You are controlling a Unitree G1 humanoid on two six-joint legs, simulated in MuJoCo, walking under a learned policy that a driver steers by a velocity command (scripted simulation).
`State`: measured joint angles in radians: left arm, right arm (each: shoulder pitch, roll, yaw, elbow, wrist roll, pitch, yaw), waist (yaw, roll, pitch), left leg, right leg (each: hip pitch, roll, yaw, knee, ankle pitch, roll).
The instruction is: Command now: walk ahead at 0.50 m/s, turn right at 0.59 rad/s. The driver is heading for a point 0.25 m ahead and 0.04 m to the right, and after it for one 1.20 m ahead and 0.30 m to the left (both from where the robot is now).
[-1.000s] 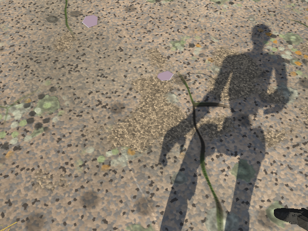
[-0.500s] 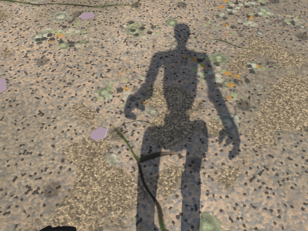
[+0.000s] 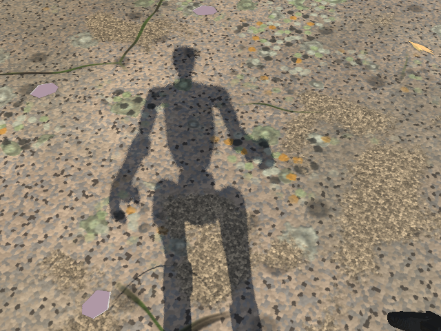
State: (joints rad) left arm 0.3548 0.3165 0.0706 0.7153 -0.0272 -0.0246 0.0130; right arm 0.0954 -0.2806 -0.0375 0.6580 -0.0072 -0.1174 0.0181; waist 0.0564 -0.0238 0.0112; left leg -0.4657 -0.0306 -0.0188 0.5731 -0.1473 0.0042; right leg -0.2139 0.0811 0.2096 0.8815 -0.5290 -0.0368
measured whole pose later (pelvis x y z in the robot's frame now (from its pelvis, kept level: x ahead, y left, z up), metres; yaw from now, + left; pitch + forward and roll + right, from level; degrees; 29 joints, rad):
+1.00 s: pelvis +0.17 +0.04 +0.02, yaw +23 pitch +2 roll -3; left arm 0.11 0.32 0.10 0.75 0.00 0.02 0.04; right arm 0.20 -0.30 -0.06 0.64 0.00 0.03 -0.03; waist -0.01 -0.02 0.05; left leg -0.30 -0.04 -0.10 0.46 -0.19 0.06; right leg -0.54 0.02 0.05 1.01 -0.35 0.08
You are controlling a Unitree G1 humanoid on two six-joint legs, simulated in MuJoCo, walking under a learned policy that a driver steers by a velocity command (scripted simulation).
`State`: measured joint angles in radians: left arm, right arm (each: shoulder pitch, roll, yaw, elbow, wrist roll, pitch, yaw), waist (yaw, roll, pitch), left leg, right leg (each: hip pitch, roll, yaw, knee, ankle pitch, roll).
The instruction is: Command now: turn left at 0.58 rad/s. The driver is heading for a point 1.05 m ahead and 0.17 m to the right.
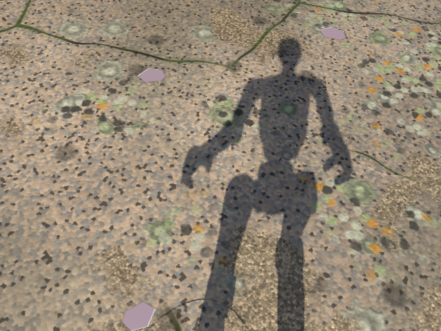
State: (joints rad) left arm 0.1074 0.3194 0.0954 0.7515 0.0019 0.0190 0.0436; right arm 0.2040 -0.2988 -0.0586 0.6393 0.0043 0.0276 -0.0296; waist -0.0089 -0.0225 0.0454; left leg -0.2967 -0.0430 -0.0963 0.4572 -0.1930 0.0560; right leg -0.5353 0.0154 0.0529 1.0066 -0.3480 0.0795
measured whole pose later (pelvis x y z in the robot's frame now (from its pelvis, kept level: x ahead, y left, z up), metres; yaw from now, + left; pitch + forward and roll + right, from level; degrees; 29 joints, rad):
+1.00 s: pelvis +0.00 -0.09 +0.00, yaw -18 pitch +2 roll +2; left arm 0.22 0.28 0.05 0.65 -0.01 0.01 0.00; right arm 0.17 -0.32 -0.09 0.69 0.00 0.01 -0.03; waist 0.01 0.04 0.03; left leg -0.52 0.03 -0.01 1.10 -0.39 -0.05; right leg -0.28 0.04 0.03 0.50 -0.25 -0.07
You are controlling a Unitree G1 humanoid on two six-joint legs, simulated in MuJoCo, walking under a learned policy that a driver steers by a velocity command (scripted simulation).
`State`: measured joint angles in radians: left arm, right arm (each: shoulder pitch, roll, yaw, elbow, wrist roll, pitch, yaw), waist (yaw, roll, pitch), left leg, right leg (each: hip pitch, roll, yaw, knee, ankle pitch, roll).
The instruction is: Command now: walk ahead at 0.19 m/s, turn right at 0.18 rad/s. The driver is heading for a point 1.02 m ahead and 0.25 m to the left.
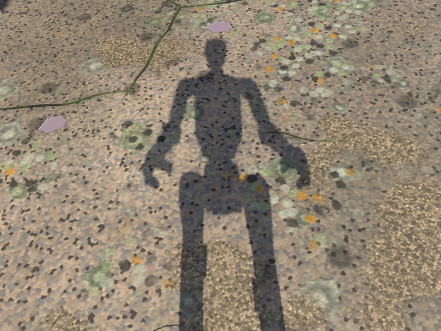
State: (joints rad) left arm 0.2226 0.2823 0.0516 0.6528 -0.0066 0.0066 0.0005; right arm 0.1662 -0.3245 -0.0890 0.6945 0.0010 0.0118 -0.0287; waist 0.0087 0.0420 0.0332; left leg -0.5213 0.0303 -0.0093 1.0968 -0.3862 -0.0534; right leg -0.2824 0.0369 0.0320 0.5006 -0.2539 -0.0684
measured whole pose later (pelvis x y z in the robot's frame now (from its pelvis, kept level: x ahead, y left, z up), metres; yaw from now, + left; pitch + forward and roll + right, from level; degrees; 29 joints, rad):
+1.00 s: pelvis +0.46 +0.14 -0.02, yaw +23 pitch +2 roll +0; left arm 0.08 0.29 0.04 0.68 0.00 -0.12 -0.04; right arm 0.37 -0.32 -0.06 0.75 0.01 -0.03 -0.02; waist -0.06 0.01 0.01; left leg -0.07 -0.06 -0.15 0.69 -0.49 0.05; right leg -0.48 0.05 -0.01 0.54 -0.11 -0.05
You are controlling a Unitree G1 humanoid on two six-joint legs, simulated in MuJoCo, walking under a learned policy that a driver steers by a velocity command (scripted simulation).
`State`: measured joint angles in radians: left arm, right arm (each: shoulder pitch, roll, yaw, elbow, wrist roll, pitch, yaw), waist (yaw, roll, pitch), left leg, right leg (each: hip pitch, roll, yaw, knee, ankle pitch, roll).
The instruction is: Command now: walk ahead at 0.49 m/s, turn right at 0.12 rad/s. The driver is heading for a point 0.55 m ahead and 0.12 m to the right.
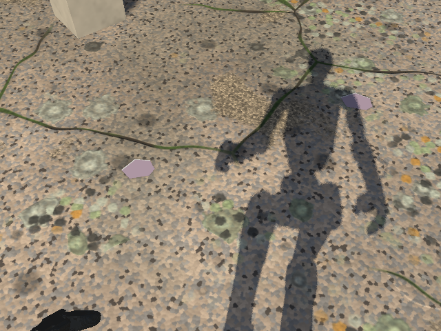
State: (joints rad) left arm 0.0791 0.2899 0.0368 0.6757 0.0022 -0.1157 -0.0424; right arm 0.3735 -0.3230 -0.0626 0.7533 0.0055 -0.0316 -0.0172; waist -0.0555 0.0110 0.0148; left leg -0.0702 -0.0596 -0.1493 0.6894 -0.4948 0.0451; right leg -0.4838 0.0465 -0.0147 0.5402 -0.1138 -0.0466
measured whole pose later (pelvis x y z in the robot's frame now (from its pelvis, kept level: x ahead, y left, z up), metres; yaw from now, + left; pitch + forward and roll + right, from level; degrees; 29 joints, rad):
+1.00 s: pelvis +0.46 -0.08 +0.01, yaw -25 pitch +1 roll +1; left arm 0.06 0.25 0.02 0.63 0.02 -0.02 -0.02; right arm 0.26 -0.31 -0.04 0.85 0.01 -0.04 0.01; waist -0.05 0.01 0.07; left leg -0.30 0.03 -0.01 0.95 -0.59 -0.05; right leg -0.43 0.03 0.01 0.52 -0.11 -0.05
